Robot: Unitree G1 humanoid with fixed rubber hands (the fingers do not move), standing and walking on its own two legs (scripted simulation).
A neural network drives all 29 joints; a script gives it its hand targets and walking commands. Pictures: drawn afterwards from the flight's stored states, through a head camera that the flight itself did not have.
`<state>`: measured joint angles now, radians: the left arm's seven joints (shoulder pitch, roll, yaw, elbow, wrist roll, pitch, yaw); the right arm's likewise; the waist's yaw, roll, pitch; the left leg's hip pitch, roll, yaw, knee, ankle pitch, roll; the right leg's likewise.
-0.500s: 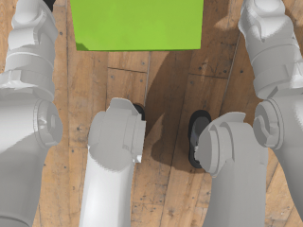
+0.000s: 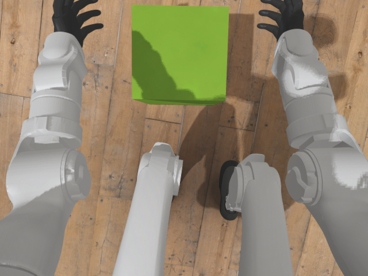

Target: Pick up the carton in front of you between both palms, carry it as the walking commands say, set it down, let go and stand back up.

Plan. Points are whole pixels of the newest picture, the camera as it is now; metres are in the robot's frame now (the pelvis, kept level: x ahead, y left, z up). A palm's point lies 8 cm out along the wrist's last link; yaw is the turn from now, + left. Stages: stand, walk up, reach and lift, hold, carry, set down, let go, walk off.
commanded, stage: set down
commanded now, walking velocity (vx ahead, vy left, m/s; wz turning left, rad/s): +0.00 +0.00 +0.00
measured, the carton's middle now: (180, 66) +0.51 +0.10 -0.34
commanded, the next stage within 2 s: let go in 0.52 s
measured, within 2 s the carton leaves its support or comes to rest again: neither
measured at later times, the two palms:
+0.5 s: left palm out of the picture +0.49 +0.29 +0.04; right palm out of the picture +0.54 -0.10 +0.03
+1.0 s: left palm out of the picture +0.37 +0.27 +0.15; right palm out of the picture +0.42 -0.16 +0.14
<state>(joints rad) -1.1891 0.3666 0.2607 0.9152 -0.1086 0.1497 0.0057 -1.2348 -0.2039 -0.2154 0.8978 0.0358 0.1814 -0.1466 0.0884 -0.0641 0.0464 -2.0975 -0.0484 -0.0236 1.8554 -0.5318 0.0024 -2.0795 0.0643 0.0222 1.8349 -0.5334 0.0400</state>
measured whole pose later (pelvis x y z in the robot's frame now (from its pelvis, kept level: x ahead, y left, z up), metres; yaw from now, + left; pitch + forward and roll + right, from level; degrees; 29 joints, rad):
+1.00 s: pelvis +0.08 +0.00 +0.25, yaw +2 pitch +30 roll -1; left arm -0.35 0.26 0.18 0.58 0.02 0.05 -0.14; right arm -0.36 -0.09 -0.16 0.55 -0.09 0.09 -0.08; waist 0.07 -0.03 -0.03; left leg -1.04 -0.04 -0.04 0.82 -0.30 0.01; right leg -1.02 0.03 0.05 0.80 -0.30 0.02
